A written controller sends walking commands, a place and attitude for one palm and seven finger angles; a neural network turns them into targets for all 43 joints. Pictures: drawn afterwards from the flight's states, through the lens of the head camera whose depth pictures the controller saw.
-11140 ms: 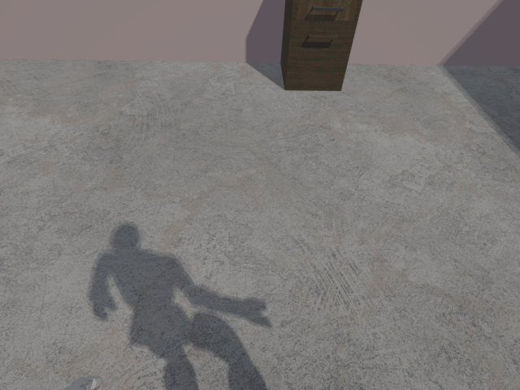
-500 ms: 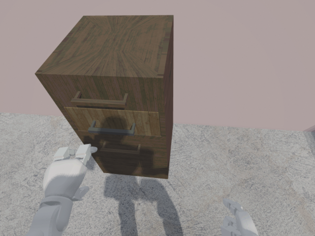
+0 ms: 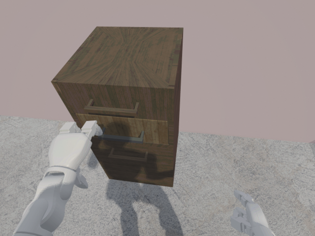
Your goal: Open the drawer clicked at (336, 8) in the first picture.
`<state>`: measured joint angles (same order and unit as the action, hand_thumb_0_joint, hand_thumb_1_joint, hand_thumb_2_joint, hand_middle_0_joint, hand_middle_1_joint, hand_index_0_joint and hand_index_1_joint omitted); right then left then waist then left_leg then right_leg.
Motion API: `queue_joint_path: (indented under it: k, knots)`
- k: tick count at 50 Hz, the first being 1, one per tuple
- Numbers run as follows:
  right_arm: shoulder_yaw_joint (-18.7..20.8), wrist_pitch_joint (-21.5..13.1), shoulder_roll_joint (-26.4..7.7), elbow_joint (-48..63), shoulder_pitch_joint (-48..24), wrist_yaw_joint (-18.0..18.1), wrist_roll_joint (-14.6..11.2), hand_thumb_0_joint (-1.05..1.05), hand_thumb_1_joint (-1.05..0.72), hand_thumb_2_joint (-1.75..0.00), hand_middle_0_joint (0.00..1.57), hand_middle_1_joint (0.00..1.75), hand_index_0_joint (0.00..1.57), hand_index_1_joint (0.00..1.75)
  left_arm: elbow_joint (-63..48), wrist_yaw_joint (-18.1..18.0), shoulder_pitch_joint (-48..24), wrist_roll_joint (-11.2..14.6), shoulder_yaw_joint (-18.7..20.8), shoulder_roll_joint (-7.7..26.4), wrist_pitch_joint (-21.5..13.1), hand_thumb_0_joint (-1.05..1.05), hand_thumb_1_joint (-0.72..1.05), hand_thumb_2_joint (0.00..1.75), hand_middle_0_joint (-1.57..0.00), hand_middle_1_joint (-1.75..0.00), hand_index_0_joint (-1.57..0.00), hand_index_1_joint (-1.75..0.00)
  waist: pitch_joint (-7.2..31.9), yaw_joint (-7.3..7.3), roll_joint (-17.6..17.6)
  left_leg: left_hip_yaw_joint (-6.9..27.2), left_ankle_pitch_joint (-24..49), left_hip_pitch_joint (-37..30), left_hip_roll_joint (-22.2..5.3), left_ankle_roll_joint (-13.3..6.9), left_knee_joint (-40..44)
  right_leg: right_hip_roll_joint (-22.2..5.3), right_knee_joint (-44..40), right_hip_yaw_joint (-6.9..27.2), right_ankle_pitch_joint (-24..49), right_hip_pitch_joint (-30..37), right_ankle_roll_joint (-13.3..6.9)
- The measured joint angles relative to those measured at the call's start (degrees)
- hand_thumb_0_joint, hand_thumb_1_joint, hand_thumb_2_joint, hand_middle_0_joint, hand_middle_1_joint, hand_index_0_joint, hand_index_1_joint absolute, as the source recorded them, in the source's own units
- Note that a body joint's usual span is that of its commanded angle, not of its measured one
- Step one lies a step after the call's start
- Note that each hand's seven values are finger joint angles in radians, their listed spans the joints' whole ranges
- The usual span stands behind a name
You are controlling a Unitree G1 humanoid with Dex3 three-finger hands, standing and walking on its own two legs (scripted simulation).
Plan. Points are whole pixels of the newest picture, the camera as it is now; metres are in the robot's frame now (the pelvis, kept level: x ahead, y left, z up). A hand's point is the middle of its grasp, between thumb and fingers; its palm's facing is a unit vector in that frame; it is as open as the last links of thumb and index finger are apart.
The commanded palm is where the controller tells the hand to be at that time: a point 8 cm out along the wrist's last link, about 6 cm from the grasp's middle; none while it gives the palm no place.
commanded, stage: raise the hand with hooked fingers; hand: left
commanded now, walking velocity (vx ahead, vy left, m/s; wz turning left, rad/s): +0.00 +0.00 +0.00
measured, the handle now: (121, 135) +0.52 +0.24 -0.18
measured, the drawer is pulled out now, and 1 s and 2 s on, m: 0.00 0.00 0.00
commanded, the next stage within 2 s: move the hooked fingers above the handle in 0.60 s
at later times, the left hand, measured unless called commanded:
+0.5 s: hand (84, 146) +0.30 +0.23 +0.08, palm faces -0.01 -0.10 -0.99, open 13.8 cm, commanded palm +0.28 +0.24 +0.14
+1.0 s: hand (89, 148) +0.31 +0.23 +0.04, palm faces -0.04 -0.09 -0.99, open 13.8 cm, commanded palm +0.31 +0.24 +0.09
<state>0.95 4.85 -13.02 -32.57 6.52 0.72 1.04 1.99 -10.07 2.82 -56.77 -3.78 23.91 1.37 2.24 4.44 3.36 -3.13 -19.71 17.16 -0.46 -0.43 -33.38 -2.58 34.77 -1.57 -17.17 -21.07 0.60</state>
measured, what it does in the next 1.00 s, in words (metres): stands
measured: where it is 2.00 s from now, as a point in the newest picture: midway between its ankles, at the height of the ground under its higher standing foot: outside the picture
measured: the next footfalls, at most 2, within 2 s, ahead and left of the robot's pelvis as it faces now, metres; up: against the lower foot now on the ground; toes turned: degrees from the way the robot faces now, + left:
none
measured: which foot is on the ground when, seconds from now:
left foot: down 0.00-1.00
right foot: down 0.00-1.00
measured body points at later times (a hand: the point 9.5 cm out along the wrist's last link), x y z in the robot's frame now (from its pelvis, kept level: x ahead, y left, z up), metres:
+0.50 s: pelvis +0.00 +0.00 +0.01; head +0.03 -0.03 +0.46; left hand +0.29 +0.23 +0.13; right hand +0.17 -0.24 -0.11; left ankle -0.03 +0.11 -0.73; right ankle +0.01 -0.13 -0.73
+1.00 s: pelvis +0.00 -0.01 +0.00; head +0.03 -0.03 +0.45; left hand +0.31 +0.23 +0.10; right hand +0.18 -0.24 -0.11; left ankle -0.03 +0.11 -0.73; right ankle +0.01 -0.13 -0.73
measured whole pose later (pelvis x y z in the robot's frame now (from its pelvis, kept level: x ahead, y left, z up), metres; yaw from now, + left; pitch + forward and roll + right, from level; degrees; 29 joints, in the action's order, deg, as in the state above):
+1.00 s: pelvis +0.00 -0.01 +0.00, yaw +0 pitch +6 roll +0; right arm 2.0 4.6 -13.2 -34.7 9.4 1.2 0.0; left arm 16.9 -8.1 -8.8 -56.7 -2.6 25.4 -7.4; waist 2.4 3.6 2.5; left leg -2.4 -17.6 19.5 -0.8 0.0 -31.3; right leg -2.1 32.3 -2.3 -15.1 -23.0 0.1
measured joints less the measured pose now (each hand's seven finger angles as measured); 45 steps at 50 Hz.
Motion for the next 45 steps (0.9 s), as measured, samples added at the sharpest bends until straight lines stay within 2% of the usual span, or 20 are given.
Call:
queue_joint_path:
  k: [8, 17, 21, 25, 31, 38, 45]
  knots:
    - [-1.5, 0.5, 0.8, -0.7, -0.1, 0.3, -0.5, 0.01, -0.90, -0.89, 0.20, 0.30, 0.20, 0.30, 2.6, 4.7, -5.7, 1.6, 0.4, 1.8, -1.0, 0.00, -0.47, 0.31, -0.32, -1.19, -0.32, -1.19, -0.7, 0.67, 0.5, 0.8, 1.7, -2.6, -0.1, 0.2, 3.3, 0.1, -3.6, -0.9, 1.6, 3.1, -0.2]
    - [-0.6, 1.1, -0.6, -1.5, 2.1, 0.2, -1.1, 0.01, -0.90, -0.89, 0.20, 0.30, 0.20, 0.30, 4.2, 7.9, -7.9, 3.9, 2.2, 3.2, -4.0, 0.00, -0.49, 0.30, -0.32, -1.20, -0.32, -1.20, -1.1, -0.22, 0.8, 0.7, 3.0, -3.5, -0.2, 0.3, 5.7, 0.4, -6.1, -0.9, 2.9, 4.0, -0.3]
    - [0.3, 1.2, -1.5, -1.6, 3.2, 0.1, -1.0, 0.01, -0.90, -0.89, 0.20, 0.30, 0.20, 0.30, 3.6, 7.4, -6.2, 3.9, 2.4, 3.0, -5.6, 0.00, -0.49, 0.30, -0.32, -1.20, -0.32, -1.20, -1.4, -0.52, 0.7, 0.3, 3.3, -3.3, -0.3, 0.3, 6.2, 0.5, -6.3, -0.5, 3.2, 3.5, -0.2]
    - [1.2, 1.1, -1.9, -2.2, 4.0, 0.2, -1.1, 0.01, -0.90, -0.89, 0.20, 0.30, 0.20, 0.30, 2.9, 5.5, -5.1, 3.4, 2.5, 2.9, -7.0, 0.00, -0.49, 0.30, -0.32, -1.20, -0.32, -1.20, -1.4, -0.62, 0.4, 0.3, 3.4, -2.9, -0.3, 0.3, 6.2, 0.5, -6.4, -0.4, 3.3, 3.1, -0.3]
    - [1.6, 1.0, -1.8, -2.9, 3.9, 0.2, -1.5, 0.01, -0.91, -0.89, 0.20, 0.30, 0.20, 0.30, 4.0, 3.3, -5.7, 3.0, 2.5, 2.9, -5.7, 0.00, -0.49, 0.30, -0.32, -1.20, -0.32, -1.20, -1.2, -0.68, 0.4, 0.3, 3.5, -2.5, -0.2, 0.3, 6.1, 0.5, -6.2, -0.5, 3.4, 2.7, -0.3]
    - [0.9, 0.8, -1.1, -2.2, 2.9, 0.2, -1.8, 0.01, -0.91, -0.89, 0.20, 0.30, 0.20, 0.30, 5.0, 4.3, -6.5, 3.3, 1.6, 2.6, -4.1, 0.00, -0.49, 0.30, -0.32, -1.20, -0.32, -1.20, -0.9, -0.73, 0.7, 0.2, 3.6, -3.0, -0.1, 0.2, 6.4, 0.4, -6.2, -0.3, 3.4, 3.0, -0.3]
    - [0.4, 0.2, -0.3, -1.7, 2.2, 0.4, -1.5, 0.01, -0.90, -0.89, 0.20, 0.30, 0.20, 0.30, 11.0, 4.5, -9.2, 1.7, 1.0, 1.8, -6.3, 0.00, -0.49, 0.30, -0.32, -1.20, -0.32, -1.20, -0.5, -0.57, -0.2, 0.4, 3.1, -0.8, -0.3, 0.4, 4.7, 0.5, -4.6, -0.4, 2.9, 0.9, -0.4]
